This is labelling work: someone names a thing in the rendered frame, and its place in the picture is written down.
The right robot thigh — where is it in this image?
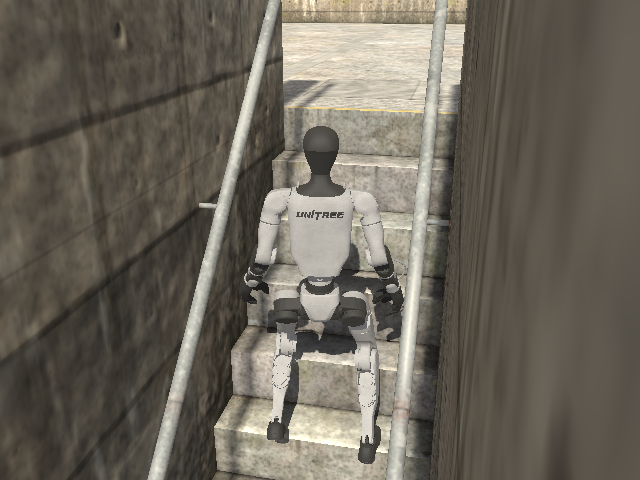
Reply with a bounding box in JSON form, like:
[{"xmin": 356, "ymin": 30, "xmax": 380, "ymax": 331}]
[{"xmin": 339, "ymin": 291, "xmax": 377, "ymax": 372}]

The left robot hand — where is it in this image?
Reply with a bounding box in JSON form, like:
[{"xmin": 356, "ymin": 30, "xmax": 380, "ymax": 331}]
[{"xmin": 239, "ymin": 272, "xmax": 269, "ymax": 304}]

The right robot forearm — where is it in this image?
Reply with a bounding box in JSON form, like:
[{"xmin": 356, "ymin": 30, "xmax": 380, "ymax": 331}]
[{"xmin": 374, "ymin": 245, "xmax": 400, "ymax": 293}]

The right robot hand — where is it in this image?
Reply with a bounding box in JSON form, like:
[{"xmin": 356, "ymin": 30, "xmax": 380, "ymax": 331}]
[{"xmin": 372, "ymin": 286, "xmax": 404, "ymax": 316}]

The robot right upper arm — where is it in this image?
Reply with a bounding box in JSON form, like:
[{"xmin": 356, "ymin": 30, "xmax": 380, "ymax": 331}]
[{"xmin": 350, "ymin": 188, "xmax": 388, "ymax": 267}]

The right robot foot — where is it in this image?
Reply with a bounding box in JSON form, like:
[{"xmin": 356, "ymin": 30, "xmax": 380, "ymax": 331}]
[{"xmin": 358, "ymin": 425, "xmax": 381, "ymax": 464}]

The robot left upper arm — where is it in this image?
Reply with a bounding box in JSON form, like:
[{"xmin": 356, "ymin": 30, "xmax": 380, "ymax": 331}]
[{"xmin": 254, "ymin": 188, "xmax": 291, "ymax": 265}]

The left robot forearm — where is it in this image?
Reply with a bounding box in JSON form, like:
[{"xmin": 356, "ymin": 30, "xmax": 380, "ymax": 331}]
[{"xmin": 244, "ymin": 244, "xmax": 269, "ymax": 287}]

